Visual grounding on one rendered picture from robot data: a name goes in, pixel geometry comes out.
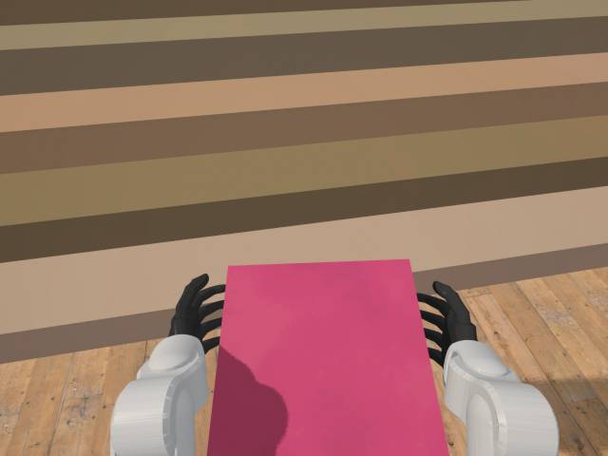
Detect right robot hand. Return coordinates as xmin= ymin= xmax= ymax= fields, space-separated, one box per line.
xmin=416 ymin=281 xmax=478 ymax=369

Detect carton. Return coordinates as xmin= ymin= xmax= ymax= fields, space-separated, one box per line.
xmin=207 ymin=259 xmax=449 ymax=456

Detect robot right forearm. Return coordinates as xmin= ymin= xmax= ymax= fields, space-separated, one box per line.
xmin=443 ymin=340 xmax=560 ymax=456

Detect robot left forearm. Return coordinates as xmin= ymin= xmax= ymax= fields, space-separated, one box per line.
xmin=110 ymin=334 xmax=209 ymax=456

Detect left robot hand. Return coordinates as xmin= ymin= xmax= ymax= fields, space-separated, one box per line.
xmin=168 ymin=274 xmax=226 ymax=354

